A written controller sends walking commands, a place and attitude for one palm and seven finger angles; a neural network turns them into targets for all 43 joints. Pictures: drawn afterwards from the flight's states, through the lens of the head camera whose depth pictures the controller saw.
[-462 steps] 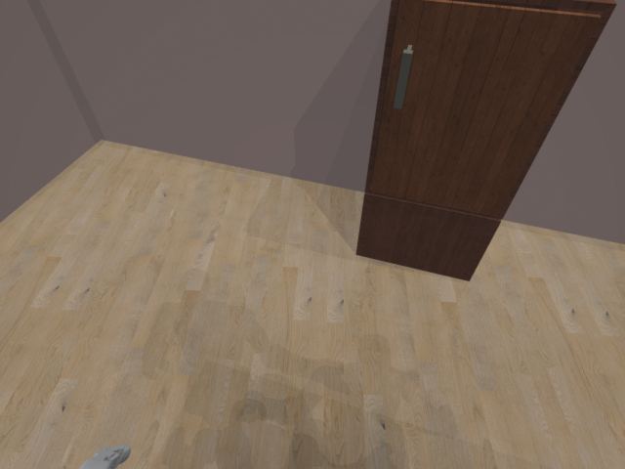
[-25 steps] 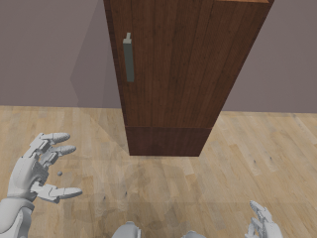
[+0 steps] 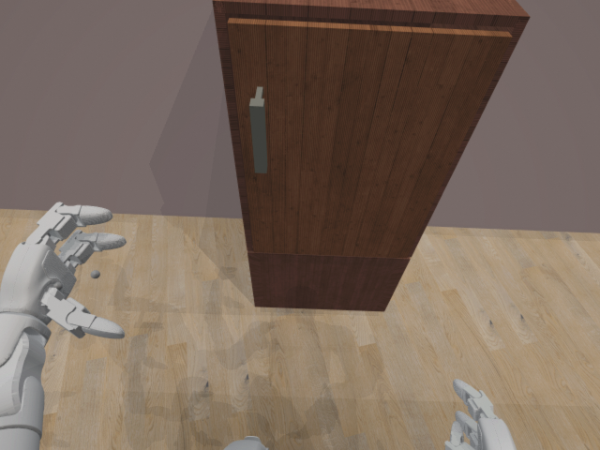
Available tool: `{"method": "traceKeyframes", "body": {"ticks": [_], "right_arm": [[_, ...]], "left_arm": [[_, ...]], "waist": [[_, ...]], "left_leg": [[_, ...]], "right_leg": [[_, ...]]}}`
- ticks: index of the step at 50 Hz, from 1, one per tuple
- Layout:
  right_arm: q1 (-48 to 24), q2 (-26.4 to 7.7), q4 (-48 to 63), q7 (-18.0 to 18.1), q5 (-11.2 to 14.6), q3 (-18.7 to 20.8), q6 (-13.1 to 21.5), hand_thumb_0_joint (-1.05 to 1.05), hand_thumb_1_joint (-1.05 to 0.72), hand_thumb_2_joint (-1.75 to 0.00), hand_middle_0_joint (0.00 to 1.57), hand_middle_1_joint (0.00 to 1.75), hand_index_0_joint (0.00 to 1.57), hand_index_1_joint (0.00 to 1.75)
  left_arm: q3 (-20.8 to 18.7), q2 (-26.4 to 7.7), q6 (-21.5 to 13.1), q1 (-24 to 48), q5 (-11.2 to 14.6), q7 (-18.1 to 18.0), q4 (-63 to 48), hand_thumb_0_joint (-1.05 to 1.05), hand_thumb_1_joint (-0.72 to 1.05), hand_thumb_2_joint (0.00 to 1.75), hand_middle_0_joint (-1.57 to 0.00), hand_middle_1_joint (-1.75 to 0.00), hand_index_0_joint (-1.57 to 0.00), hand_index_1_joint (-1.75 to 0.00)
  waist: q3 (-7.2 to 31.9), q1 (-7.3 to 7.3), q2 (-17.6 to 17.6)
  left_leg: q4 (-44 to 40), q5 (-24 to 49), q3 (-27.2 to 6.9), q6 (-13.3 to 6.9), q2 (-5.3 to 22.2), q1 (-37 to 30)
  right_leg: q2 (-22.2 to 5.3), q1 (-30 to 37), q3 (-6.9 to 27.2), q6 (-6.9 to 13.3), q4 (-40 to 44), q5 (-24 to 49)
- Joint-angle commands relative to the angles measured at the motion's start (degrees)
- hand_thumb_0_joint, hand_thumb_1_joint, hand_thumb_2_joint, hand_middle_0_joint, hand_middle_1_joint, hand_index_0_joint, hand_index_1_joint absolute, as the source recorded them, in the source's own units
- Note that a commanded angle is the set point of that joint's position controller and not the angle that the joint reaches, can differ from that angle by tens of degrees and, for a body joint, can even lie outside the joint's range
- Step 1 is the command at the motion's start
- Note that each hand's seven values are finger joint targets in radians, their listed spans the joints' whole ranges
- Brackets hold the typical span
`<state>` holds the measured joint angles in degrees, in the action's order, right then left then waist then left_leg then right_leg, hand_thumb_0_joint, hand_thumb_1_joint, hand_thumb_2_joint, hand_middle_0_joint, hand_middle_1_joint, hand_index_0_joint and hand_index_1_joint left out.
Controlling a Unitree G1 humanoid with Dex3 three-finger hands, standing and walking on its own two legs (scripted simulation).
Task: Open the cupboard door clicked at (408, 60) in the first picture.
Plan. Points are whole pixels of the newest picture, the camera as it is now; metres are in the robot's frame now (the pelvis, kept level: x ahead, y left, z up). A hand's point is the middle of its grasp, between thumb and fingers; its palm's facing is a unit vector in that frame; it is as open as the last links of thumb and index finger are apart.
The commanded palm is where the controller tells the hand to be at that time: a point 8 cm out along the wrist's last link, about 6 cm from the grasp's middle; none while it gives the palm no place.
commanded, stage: raise the hand with hooked fingers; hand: left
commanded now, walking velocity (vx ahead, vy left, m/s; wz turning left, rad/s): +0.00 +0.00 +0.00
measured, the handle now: (260, 131) +0.61 +0.12 +0.07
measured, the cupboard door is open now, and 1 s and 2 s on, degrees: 0 0 0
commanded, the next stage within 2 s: move the hooked fingers beside the handle in 0.50 s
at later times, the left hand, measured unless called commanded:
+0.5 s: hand (122, 270) +0.30 +0.24 +0.09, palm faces +0.05 -1.00 -0.04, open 14.0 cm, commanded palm +0.27 +0.29 +0.09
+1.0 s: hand (154, 230) +0.36 +0.23 +0.09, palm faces +0.03 -1.00 -0.01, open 14.0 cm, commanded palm +0.34 +0.28 +0.08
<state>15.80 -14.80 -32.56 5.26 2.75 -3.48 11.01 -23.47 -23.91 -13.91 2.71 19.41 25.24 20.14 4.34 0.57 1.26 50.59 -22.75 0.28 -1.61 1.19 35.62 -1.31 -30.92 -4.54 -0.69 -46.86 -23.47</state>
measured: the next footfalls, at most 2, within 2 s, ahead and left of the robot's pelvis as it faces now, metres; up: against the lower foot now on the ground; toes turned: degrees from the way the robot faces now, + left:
none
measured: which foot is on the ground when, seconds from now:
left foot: down 0.00-1.00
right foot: down 0.00-1.00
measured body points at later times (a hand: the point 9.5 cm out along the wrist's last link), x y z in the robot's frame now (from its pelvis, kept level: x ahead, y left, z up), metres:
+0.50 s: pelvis +0.01 -0.02 +0.00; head +0.04 -0.03 +0.45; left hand +0.29 +0.30 +0.09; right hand +0.16 -0.27 -0.08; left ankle +0.03 +0.10 -0.70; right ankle +0.00 -0.13 -0.70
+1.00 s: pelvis +0.00 -0.02 +0.00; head +0.05 -0.02 +0.45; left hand +0.36 +0.28 +0.09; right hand +0.12 -0.28 -0.09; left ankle +0.03 +0.10 -0.70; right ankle +0.00 -0.13 -0.70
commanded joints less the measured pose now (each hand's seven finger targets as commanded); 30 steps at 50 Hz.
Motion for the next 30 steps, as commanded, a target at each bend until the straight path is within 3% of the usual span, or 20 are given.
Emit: {"method": "traceKeyframes", "body": {"ticks": [1,3,7,14,28,30], "right_arm": [[-2.05,-9.27,8.16,1.04,0.39,4.27,2.53,0.00,-0.90,-0.90,0.20,0.30,0.20,0.30],[-1.88,-9.40,8.73,0.81,0.24,4.42,2.45,0.00,-0.90,-0.90,0.20,0.30,0.20,0.30],[-1.42,-9.29,8.84,0.27,0.04,4.94,2.20,0.00,-0.90,-0.90,0.20,0.30,0.20,0.30],[-1.38,-8.81,8.17,-0.01,-0.20,4.98,1.71,0.00,-0.90,-0.90,0.20,0.30,0.20,0.30],[-2.11,-8.85,8.00,0.50,0.17,4.75,0.86,0.00,-0.90,-0.90,0.20,0.30,0.20,0.30],[-2.09,-8.76,8.12,0.48,0.23,4.75,0.79,0.00,-0.90,-0.90,0.20,0.30,0.20,0.30]], "left_arm": [[-4.47,-13.26,0.04,11.99,1.40,1.66,-6.48,0.00,-0.50,0.30,-0.30,-1.20,-0.30,-1.20],[-4.78,-12.97,0.41,10.19,2.05,2.13,-5.95,0.00,-0.50,0.30,-0.30,-1.20,-0.30,-1.20],[-5.68,-13.22,-1.48,10.67,2.26,1.21,-8.18,0.00,-0.50,0.30,-0.30,-1.20,-0.30,-1.20],[-6.80,-14.86,-5.37,12.91,1.20,-0.58,-10.58,0.00,-0.50,0.30,-0.30,-1.20,-0.30,-1.20],[-5.37,-12.94,-3.77,13.07,2.31,1.19,-4.65,0.00,-0.50,0.30,-0.30,-1.20,-0.30,-1.20],[-5.39,-13.20,-4.02,13.51,1.91,1.24,-4.67,0.00,-0.50,0.30,-0.30,-1.20,-0.30,-1.20]], "waist": [[11.06,-0.43,3.86],[11.63,0.28,2.01],[12.86,0.12,1.25],[14.13,-0.15,5.66],[11.11,-0.55,-0.44],[11.92,-0.53,0.40]], "left_leg": [[-11.03,11.34,-3.64,1.06,-0.74,-11.44],[-10.61,13.05,-3.29,0.88,-1.01,-11.01],[-9.85,14.50,-2.26,0.64,-1.19,-11.12],[-8.97,14.71,-1.22,0.46,-1.36,-11.59],[-8.49,12.52,-0.66,0.05,-1.70,-8.36],[-8.52,12.44,-0.50,0.04,-1.73,-8.51]], "right_leg": [[3.17,1.74,-0.01,2.49,6.87,9.50],[3.39,3.40,0.14,2.65,6.88,11.31],[3.21,3.52,0.64,2.17,6.78,13.42],[3.13,4.44,2.07,2.23,6.42,14.14],[2.53,5.68,3.73,1.46,8.00,14.45],[2.37,5.60,3.84,1.31,7.92,14.57]]}}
